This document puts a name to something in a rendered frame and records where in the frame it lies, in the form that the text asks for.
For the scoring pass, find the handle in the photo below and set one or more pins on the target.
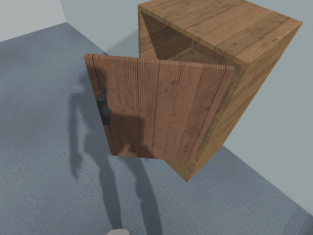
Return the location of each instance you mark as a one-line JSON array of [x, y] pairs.
[[103, 107]]

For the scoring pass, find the cupboard door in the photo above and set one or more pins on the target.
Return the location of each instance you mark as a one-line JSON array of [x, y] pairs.
[[160, 109]]

